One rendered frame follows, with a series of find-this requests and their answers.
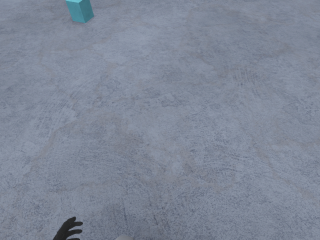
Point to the left robot hand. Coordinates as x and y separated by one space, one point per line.
63 233

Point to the carton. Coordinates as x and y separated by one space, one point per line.
80 10

